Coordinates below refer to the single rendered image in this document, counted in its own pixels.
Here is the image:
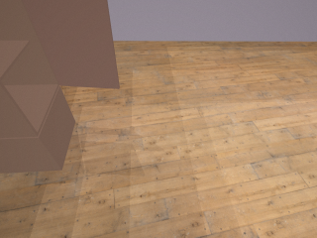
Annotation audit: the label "cupboard door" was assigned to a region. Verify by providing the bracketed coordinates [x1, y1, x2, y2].
[23, 0, 120, 89]

